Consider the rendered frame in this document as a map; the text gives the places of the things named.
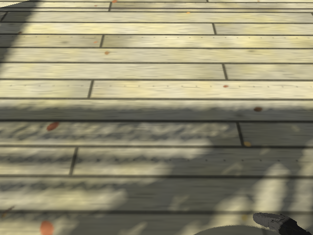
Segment robot right hand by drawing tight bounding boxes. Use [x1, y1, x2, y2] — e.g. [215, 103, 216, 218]
[252, 212, 312, 235]

